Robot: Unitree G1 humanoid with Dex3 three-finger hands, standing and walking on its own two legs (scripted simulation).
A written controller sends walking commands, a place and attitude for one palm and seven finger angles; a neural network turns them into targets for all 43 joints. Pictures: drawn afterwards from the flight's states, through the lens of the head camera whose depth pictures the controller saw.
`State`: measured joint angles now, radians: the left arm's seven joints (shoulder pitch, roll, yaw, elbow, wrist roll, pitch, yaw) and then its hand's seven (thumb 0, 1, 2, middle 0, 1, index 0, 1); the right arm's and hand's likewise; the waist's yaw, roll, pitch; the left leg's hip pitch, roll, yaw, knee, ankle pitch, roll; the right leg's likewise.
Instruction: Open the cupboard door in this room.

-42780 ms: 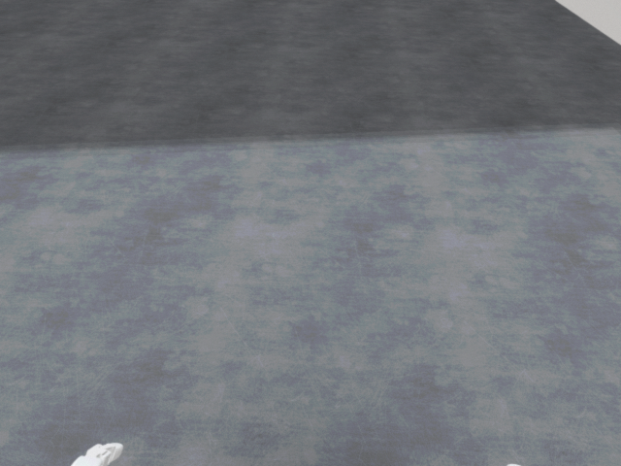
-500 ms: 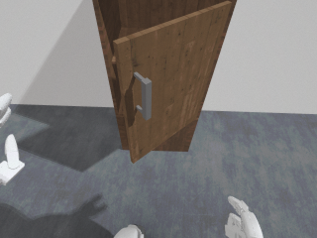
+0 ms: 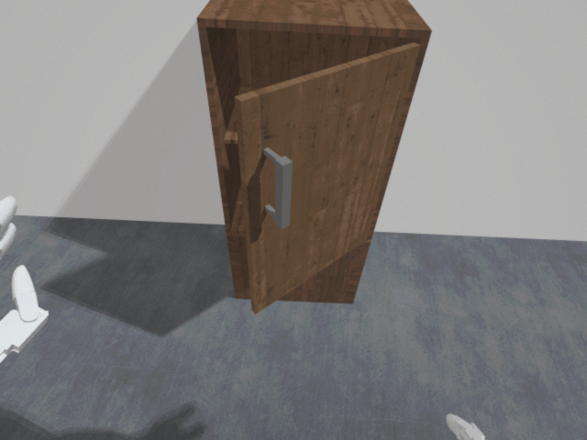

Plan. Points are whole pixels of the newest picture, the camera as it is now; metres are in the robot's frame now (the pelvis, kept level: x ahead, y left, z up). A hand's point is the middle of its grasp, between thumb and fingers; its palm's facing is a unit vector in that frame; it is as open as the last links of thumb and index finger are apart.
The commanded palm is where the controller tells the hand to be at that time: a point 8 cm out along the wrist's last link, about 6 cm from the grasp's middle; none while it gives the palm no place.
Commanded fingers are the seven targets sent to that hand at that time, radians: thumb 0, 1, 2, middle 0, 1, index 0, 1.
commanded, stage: stop stepping back and stand still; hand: left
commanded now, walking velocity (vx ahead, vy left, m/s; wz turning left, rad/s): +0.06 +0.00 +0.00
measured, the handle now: (276, 189) +0.51 +0.08 +0.07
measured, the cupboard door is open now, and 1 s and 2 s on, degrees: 41 41 41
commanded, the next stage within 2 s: let the arm hang, fingers relaxed in 0.40 s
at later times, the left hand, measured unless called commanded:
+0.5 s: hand (52, 303) +0.21 +0.28 +0.15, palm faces +0.43 -0.77 -0.47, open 7.4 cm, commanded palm none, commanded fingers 0.00 0.90 0.90 -0.20 -0.30 -0.20 -0.30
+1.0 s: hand out of the picture -0.08 +0.19 -0.17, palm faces +0.10 -0.98 -0.19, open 7.1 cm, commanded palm none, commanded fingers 0.00 0.90 0.90 -0.20 -0.30 -0.20 -0.30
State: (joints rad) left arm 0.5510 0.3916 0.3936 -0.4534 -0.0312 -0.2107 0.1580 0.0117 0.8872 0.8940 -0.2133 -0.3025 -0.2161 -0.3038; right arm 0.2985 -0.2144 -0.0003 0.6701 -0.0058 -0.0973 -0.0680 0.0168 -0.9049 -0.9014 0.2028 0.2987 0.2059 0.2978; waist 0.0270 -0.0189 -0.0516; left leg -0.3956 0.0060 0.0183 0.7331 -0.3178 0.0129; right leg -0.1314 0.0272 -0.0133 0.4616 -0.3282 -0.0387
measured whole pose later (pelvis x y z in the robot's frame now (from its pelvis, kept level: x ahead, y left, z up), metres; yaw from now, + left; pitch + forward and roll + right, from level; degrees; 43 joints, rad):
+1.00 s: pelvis -0.01 +0.02 +0.00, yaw +4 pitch -1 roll -1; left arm 0.35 0.18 0.01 1.14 0.01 0.03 0.01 0.00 0.96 0.89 -0.20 -0.30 -0.20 -0.30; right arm 0.29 -0.15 0.02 1.11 -0.02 0.04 -0.03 0.01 -0.91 -0.90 0.20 0.30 0.20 0.30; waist 0.01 0.00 0.07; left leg -0.28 0.00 -0.04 0.47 -0.17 0.01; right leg -0.14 0.02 -0.06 0.42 -0.27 -0.03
